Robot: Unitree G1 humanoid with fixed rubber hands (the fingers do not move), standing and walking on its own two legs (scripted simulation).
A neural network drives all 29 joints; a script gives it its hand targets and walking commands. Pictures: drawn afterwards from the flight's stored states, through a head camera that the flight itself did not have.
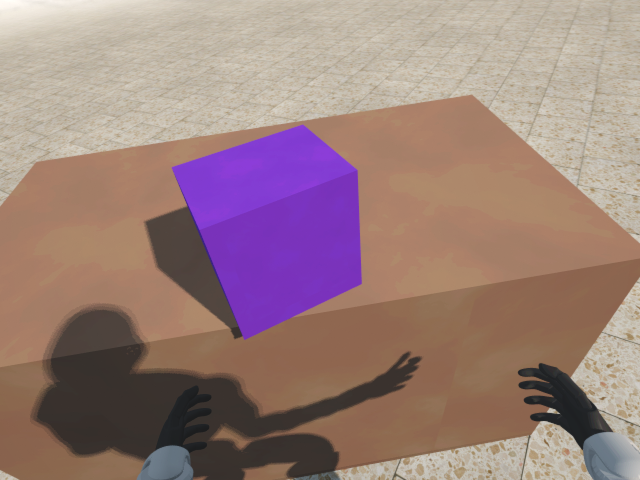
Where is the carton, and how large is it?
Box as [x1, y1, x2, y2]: [172, 125, 361, 339]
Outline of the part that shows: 303,125 172,167 215,273 244,339 361,283 357,170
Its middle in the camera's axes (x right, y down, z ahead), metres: -0.07 -0.01 +0.59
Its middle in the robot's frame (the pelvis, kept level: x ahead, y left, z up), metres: +0.46 +0.09 +0.10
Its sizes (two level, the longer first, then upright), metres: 0.209 0.163 0.222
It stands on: a pedestal, 0.74 m high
